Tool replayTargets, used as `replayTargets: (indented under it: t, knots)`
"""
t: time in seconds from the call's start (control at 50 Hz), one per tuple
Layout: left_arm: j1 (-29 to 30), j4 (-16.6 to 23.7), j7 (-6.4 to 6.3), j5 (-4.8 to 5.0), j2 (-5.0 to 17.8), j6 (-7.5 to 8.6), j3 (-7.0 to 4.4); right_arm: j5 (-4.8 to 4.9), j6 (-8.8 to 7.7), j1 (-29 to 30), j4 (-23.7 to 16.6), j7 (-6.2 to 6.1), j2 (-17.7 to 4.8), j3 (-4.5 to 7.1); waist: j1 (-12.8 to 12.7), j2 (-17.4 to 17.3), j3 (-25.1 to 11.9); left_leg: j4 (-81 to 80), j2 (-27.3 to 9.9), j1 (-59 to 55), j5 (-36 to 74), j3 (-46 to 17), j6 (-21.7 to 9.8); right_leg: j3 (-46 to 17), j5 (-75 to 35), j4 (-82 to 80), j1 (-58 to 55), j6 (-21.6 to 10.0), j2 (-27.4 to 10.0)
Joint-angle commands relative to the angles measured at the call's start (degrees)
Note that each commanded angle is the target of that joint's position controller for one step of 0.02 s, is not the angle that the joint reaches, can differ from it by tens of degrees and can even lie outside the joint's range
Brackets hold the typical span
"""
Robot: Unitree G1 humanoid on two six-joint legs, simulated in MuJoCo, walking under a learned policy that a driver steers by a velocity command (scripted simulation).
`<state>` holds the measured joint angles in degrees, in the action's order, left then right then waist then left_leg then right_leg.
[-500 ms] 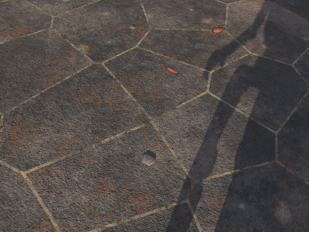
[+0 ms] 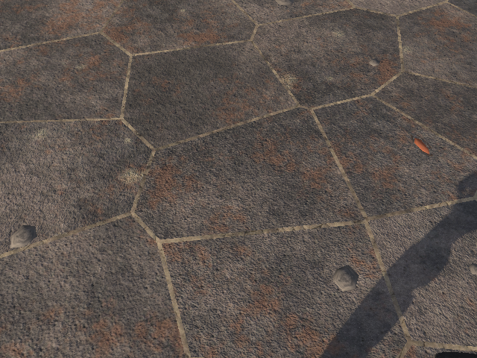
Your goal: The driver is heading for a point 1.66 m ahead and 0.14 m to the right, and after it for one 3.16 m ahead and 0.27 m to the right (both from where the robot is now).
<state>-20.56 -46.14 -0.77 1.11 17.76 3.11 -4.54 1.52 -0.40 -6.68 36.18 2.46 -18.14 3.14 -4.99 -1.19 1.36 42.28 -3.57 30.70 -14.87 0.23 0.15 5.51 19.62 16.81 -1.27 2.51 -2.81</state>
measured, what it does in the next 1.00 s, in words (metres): walks ahead: left foot, then right foot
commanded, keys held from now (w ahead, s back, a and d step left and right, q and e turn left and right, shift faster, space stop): w+q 0.18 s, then w+e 0.82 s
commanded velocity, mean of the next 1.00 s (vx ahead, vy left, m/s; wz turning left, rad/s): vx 0.47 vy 0.00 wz -0.12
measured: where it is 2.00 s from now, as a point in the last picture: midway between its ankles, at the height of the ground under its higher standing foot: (293, 185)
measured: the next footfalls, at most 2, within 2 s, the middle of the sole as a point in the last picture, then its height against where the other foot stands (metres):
left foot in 0.06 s outside the picture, level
right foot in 0.60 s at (273, 347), level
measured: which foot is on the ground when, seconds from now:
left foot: up 0.00-0.04, down 0.06-0.62, up 0.64-1.00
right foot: down 0.00-0.08, up 0.10-0.58, down 0.60-1.00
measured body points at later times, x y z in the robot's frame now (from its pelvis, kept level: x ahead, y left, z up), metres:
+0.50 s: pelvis +0.25 +0.07 +0.00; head +0.28 +0.08 +0.45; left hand +0.42 +0.32 -0.10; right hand +0.32 -0.21 -0.11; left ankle +0.10 +0.13 -0.74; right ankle +0.47 -0.05 -0.70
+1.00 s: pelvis +0.56 +0.09 +0.00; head +0.59 +0.08 +0.45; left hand +0.67 +0.37 -0.10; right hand +0.73 -0.19 -0.07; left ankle +0.74 +0.21 -0.71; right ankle +0.46 -0.02 -0.74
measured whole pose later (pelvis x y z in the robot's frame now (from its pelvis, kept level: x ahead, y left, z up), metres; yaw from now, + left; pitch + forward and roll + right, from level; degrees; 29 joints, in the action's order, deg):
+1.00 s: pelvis +0.56 +0.09 +0.00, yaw -12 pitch +2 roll -1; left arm -19.7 -40.5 -0.5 1.6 17.9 2.1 -3.5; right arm 0.2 -5.9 -5.0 36.4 0.7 -17.1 0.5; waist -4.5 -2.0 1.6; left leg 30.4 -1.7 31.4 -0.3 -6.6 3.8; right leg -11.2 19.7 25.8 7.3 -2.4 6.3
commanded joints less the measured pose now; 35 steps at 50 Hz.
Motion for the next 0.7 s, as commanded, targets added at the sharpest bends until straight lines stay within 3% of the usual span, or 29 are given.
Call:
replayTargets:
  t: [0.02, 0.04, 0.06, 0.08, 0.1, 0.12, 0.14, 0.16, 0.18, 0.22, 0.3, 0.36, 0.42, 0.48, 0.5, 0.54, 0.56, 0.58, 0.6, 0.62, 0.64, 0.66, 0.68, 0.7]
  knots:
    - [3.82, 3.85, 0.44, 0.98, 12.07, 0.79, -3.00, 0.02, -0.78, 2.53, -5.69, 0.30, -4.93, 1.28, 3.69, 8.14, 2.69, -5.11, 2.61, -7.04, -0.13, 4.35, -3.01, -5.06, -15.73, -1.85, 7.82, -9.93, -13.74]
    - [4.23, 4.04, 0.54, 1.04, 11.71, 0.76, -2.76, -0.10, -0.65, -2.79, -4.25, 0.13, -6.25, 2.29, 6.87, 6.73, -0.26, -7.79, 5.12, -15.62, 1.37, 6.08, -4.50, -1.83, -25.78, 6.10, 9.85, -8.56, -12.30]
    - [2.68, 4.12, 0.48, 0.50, 9.31, 0.95, -1.90, 0.23, -0.35, -11.62, -1.61, -0.35, -9.54, 4.28, 10.60, 3.35, -5.80, -8.97, 7.36, -28.75, 1.55, 5.60, -6.48, 2.84, -33.09, 19.95, 14.30, -6.36, -9.16]
    - [2.74, 6.89, 0.32, -1.59, 5.44, 1.38, -0.44, 0.49, -0.08, -20.42, -0.68, -1.49, -15.62, 6.06, 13.46, -9.04, -10.86, -14.13, -4.68, -44.61, -5.64, -16.74, -12.86, 5.20, -13.88, 43.35, 32.34, -1.79, -3.93]
    - [3.93, 10.20, 0.24, -1.55, 2.78, 3.06, 0.77, 0.26, -1.25, -19.26, -2.63, -1.12, -18.27, 5.43, 10.94, -16.85, -17.73, -28.23, -16.23, -49.35, -19.58, -50.10, -21.91, -6.57, 14.31, 56.75, 45.82, -0.66, 5.03]
    - [7.51, 10.33, 0.78, 0.89, 8.88, 4.07, -0.66, -0.13, -2.53, -16.78, -2.66, -0.61, -13.07, 3.89, 12.36, -8.73, -12.26, -30.72, -16.55, -45.50, -22.41, -46.42, -20.55, -11.67, 9.93, 60.51, 51.03, -1.78, 1.56]
    - [8.74, 10.73, 1.09, 1.57, 9.31, 4.70, -0.67, -0.64, -3.23, -14.85, -2.34, -0.52, -10.44, 2.98, 10.49, -7.14, -6.61, -29.88, -14.71, -39.52, -18.68, -38.80, -18.77, -10.66, 5.06, 58.08, 51.52, -3.58, -0.86]
    - [8.38, 9.87, 0.79, 0.28, 8.63, 4.87, -0.60, -0.78, -3.45, -11.61, -2.53, -0.48, -8.99, 2.50, 8.03, -2.29, -3.21, -29.06, -11.83, -32.69, -10.71, -32.20, -16.69, -10.50, 0.83, 53.29, 48.05, -3.86, -3.04]
    - [7.61, 9.34, 0.57, -1.16, 8.43, 4.62, -0.84, -1.23, -3.45, -8.64, -3.01, -0.66, -7.76, 2.09, 6.06, -2.74, -2.21, -29.11, -9.18, -27.66, -3.21, -26.91, -15.32, -10.82, -2.57, 48.54, 43.92, -3.59, -4.44]
    - [4.78, 7.43, 1.27, -1.39, 7.06, 3.41, -0.57, -1.94, -3.70, -5.78, -3.22, -1.22, -6.11, 1.41, 3.96, -4.59, -2.51, -30.87, -6.97, -23.19, 8.29, -19.98, -14.79, -9.00, -7.52, 45.99, 39.09, -2.36, -4.80]
    - [8.92, 7.77, 1.35, -1.34, 4.73, 2.15, 0.42, -1.44, -4.65, -8.61, 0.11, -1.99, -6.38, 1.12, 5.37, -2.27, -0.37, -32.50, -5.50, -22.84, 21.54, -10.57, -13.52, -7.37, -18.25, 36.34, 41.19, -0.02, -4.60]
    - [14.32, 8.90, 2.15, -0.56, 2.90, 2.65, 1.43, -1.52, -4.74, -10.41, 2.11, -2.44, -6.85, 0.96, 7.87, -2.47, 1.44, -34.17, -3.89, -22.47, 19.18, -5.45, -10.78, -5.83, -28.49, 24.53, 38.40, -0.83, -3.04]
    - [19.36, 10.67, 3.31, 0.25, 2.23, 2.93, 1.98, -1.36, -4.86, -13.32, 4.61, -2.60, -7.94, 1.21, 9.92, -1.62, 4.12, -35.75, -6.08, -25.62, 16.76, -4.20, -10.09, -5.51, -31.58, 17.72, 38.51, -2.27, -1.63]
    - [22.06, 12.22, 4.60, 0.38, 2.31, 3.23, 2.17, -1.34, -4.19, -14.91, 6.41, -2.69, -8.11, 1.49, 10.54, -0.62, 4.99, -33.13, -8.59, -33.79, 23.12, -2.63, -9.96, -5.96, -26.78, 13.91, 41.92, -4.46, 0.07]
    - [22.29, 12.67, 5.01, 0.25, 2.38, 3.34, 2.19, -1.35, -3.83, -15.04, 6.73, -2.82, -8.32, 1.61, 10.27, -0.64, 4.43, -31.32, -9.33, -36.43, 27.74, -2.09, -9.69, -5.56, -24.27, 13.37, 42.21, -5.28, 0.76]
    - [20.08, 12.89, 5.33, -0.07, 3.37, 3.20, 1.75, -1.52, -3.00, -14.30, 6.58, -3.42, -9.26, 1.83, 8.24, -2.49, 0.93, -24.57, -9.33, -39.85, 48.23, -0.39, -8.51, -2.81, -18.03, 13.55, 37.81, -7.28, 3.81]
    - [16.90, 12.44, 5.18, -0.28, 4.78, 2.93, 1.05, -1.75, -2.46, -14.05, 6.23, -3.86, -10.00, 1.97, 6.45, -4.04, -2.35, -18.84, -8.96, -41.21, 60.18, 0.26, -7.81, -1.00, -14.62, 14.50, 33.33, -8.41, 5.90]
    - [10.33, 11.20, 4.80, -0.32, 7.12, 2.65, -0.16, -2.03, -1.75, -13.35, 5.75, -4.25, -10.44, 1.94, 2.91, -4.50, -6.74, -9.13, -7.84, -40.35, 67.46, 1.51, -6.98, 0.25, -13.34, 14.00, 25.13, -9.97, 8.03]
    - [1.78, 10.07, 4.08, -0.20, 9.67, 2.41, -1.36, -2.09, -1.67, -11.97, 4.79, -4.65, -10.36, 1.65, -2.13, -3.16, -11.43, 4.11, -6.60, -30.65, 61.75, 2.84, -5.16, -4.33, -18.23, 12.22, 9.46, -12.83, 5.47]
    - [-5.27, 9.60, 3.43, -0.90, 16.18, 2.01, -3.12, -2.85, -3.02, -17.60, 2.28, -4.13, -5.02, -0.10, -0.87, 9.26, -20.78, 29.75, 1.54, -4.65, 29.20, 3.35, -0.05, -31.22, -15.50, 14.26, -17.24, -23.78, -10.49]
    - [-6.02, 9.18, 3.11, 0.18, 12.12, 1.83, -2.22, -3.10, -4.93, -17.77, 2.90, -2.99, -4.24, -1.07, -0.95, 11.79, -27.09, 39.29, 9.46, 6.88, -15.84, -5.17, 0.93, -52.34, -10.93, 5.02, -25.47, -28.02, -16.73]
    - [-3.82, 9.50, 2.58, 0.15, 9.49, 1.44, -1.37, -0.42, -6.44, -11.88, 0.85, -1.80, -8.01, -0.03, -2.08, 7.90, -19.41, 40.87, 5.20, 13.21, -12.96, -9.40, -0.04, -45.58, -4.47, 2.68, -20.92, -24.41, -14.77]
    - [-0.36, 10.38, 2.27, -0.02, 8.50, 1.17, -1.07, 0.39, -7.35, -7.78, -0.81, -1.43, -7.91, -0.43, -0.93, 3.18, -12.23, 36.65, 2.33, 14.00, -8.99, -8.38, -0.80, -38.76, -4.24, 1.08, -11.86, -22.24, -12.88]
    - [2.97, 10.93, 2.18, -0.17, 7.61, 0.98, -0.70, -0.67, -7.68, -5.82, -1.31, -1.54, -7.22, -0.46, 1.54, -1.07, -5.88, 30.41, 0.69, 12.62, -6.97, -6.94, -0.75, -34.17, -9.09, -0.78, -2.15, -20.91, -10.47]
